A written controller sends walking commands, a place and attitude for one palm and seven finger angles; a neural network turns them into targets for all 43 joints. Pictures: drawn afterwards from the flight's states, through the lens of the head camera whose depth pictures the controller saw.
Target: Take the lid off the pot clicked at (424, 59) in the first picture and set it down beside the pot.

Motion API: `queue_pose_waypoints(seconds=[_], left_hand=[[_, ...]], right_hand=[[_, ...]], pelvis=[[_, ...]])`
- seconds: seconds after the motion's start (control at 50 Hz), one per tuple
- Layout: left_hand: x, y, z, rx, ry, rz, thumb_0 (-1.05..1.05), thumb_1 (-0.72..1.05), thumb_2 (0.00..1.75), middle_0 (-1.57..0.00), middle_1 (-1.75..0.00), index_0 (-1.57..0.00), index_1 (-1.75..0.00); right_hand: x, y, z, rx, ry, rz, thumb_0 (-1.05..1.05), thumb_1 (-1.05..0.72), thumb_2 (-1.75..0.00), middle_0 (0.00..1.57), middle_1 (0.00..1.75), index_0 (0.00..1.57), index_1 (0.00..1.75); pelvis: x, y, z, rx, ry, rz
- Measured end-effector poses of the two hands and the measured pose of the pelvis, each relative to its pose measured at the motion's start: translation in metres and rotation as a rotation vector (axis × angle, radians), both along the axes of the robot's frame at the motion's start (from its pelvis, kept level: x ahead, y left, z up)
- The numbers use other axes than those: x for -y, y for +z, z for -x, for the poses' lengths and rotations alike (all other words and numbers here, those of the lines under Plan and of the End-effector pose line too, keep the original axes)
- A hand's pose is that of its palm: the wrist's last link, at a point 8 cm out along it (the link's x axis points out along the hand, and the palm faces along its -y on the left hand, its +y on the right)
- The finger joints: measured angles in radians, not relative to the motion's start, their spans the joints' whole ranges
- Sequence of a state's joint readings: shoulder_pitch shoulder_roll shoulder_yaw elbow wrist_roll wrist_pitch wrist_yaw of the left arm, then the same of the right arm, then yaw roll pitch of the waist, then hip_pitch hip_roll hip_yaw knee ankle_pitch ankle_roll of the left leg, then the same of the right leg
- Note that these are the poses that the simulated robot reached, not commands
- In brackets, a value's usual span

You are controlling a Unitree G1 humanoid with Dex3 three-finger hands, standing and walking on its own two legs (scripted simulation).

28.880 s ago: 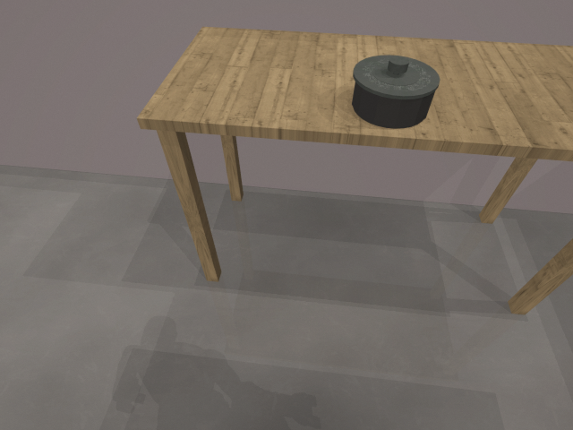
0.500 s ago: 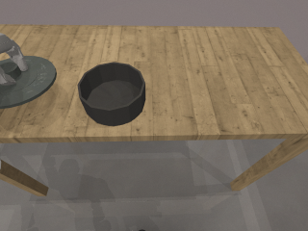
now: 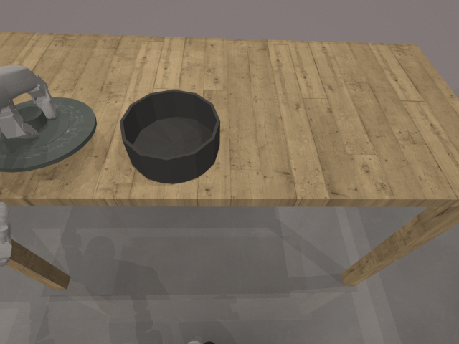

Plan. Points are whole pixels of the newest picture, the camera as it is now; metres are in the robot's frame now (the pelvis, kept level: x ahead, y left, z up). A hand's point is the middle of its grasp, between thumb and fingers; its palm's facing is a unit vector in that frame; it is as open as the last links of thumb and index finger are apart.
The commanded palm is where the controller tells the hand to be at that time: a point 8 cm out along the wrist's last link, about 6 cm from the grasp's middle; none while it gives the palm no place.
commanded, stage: lower the lid onto the table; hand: left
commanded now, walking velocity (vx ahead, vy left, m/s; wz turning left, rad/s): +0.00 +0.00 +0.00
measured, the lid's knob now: (30, 118) +0.47 +0.34 +0.12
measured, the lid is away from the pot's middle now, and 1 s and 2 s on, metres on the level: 0.23 0.23 0.23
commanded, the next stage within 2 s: open the fingers wide in 0.88 s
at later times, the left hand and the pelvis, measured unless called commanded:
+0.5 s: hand (36, 129) +0.45 +0.32 +0.12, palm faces -0.44 -0.14 -0.88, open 7.5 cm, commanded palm +0.47 +0.33 +0.18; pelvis +0.00 +0.00 +0.00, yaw -1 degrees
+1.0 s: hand (42, 138) +0.45 +0.33 +0.09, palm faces -0.47 -0.15 -0.87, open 7.6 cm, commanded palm +0.47 +0.33 +0.15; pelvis +0.00 +0.00 -0.01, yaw -2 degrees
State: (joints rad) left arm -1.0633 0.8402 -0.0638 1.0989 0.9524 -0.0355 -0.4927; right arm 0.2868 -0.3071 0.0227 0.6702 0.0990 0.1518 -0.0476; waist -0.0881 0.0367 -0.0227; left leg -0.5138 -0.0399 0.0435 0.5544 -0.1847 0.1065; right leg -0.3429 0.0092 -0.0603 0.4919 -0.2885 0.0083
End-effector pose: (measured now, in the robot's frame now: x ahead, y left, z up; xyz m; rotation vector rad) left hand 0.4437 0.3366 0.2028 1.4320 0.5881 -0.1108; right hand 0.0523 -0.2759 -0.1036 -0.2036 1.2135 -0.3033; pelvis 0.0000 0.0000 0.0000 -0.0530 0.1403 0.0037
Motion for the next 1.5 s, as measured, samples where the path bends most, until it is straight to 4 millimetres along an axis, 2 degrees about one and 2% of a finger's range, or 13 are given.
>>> queue_pose_waypoints(seconds=[0.28, 0.46, 0.7, 1.0, 1.06, 1.14, 1.26, 1.5], left_hand=[[0.006, -0.018, -0.007, -0.019, -0.035, 0.003, -0.05, 0.26, 0.78, -0.79, -1.0, -0.64, -0.93], [0.009, -0.026, -0.01, -0.021, -0.053, -0.001, -0.05, 0.26, 0.78, -0.79, -1.0, -0.64, -0.93], [0.01, -0.046, -0.008, -0.063, -0.05, 0.007, -0.05, 0.26, 0.78, -0.79, -1.0, -0.64, -0.93], [0.004, -0.057, -0.016, -0.056, -0.037, 0.01, -0.04, 0.25, 0.77, -0.8, -1.01, -0.64, -0.95], [0.009, -0.059, -0.014, -0.032, -0.099, -0.036, -0.04, 0.25, 0.76, -0.8, -1.01, -0.64, -0.96], [0.013, -0.064, -0.009, 0.001, -0.14, -0.001, -0.03, 0.26, 0.76, -0.79, -1.01, -0.63, -0.96], [0.006, -0.064, -0.005, 0.018, -0.114, -0.012, -0.03, 0.28, 0.76, -0.77, -1.02, -0.61, -0.96], [0.0, -0.06, -0.005, 0.004, -0.092, -0.013, 0.0, 0.28, 0.78, -0.68, -0.98, -0.58, -0.94]], right_hand=[[0.006, -0.001, 0.02, -0.043, -0.03, 0.03, 0.01, -0.9, -0.9, 0.21, 0.3, 0.2, 0.3], [0.006, -0.003, 0.021, -0.05, -0.043, 0.024, 0.01, -0.9, -0.9, 0.2, 0.3, 0.2, 0.3], [0.006, -0.006, 0.018, -0.048, -0.039, 0.033, 0.01, -0.9, -0.9, 0.21, 0.3, 0.2, 0.3], [0.013, -0.009, 0.034, -0.086, -0.072, 0.059, 0.0, -0.9, -0.9, 0.21, 0.3, 0.2, 0.3], [0.011, -0.011, 0.036, -0.099, -0.079, 0.051, 0.01, -0.9, -0.9, 0.21, 0.3, 0.2, 0.3], [0.007, -0.015, 0.035, -0.117, -0.082, 0.038, 0.01, -0.9, -0.9, 0.21, 0.3, 0.2, 0.3], [0.003, -0.015, 0.028, -0.097, -0.075, 0.028, 0.01, -0.9, -0.9, 0.21, 0.3, 0.2, 0.3], [0.006, -0.011, 0.022, -0.074, -0.069, 0.055, 0.0, -0.9, -0.9, 0.21, 0.3, 0.2, 0.3]], pelvis=[[0.0, -0.002, -0.002, -0.013, -0.009, 0.002], [0.0, -0.004, -0.003, -0.026, -0.014, 0.003], [0.003, -0.008, -0.001, -0.037, -0.015, 0.005], [0.002, -0.014, -0.003, -0.068, -0.026, 0.009], [0.002, -0.015, -0.004, -0.075, -0.033, 0.008], [0.002, -0.016, -0.002, -0.075, -0.033, 0.008], [0.003, -0.016, 0.001, -0.077, -0.029, 0.011], [0.002, -0.016, 0.0, -0.072, -0.026, 0.014]])
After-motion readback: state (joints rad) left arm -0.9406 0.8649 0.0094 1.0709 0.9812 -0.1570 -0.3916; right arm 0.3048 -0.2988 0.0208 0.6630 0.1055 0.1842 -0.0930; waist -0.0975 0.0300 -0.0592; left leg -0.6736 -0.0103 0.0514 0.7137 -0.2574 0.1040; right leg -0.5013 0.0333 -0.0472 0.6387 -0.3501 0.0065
